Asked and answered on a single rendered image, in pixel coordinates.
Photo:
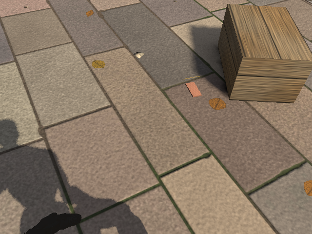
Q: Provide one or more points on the robot left hand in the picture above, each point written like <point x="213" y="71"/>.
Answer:
<point x="55" y="222"/>

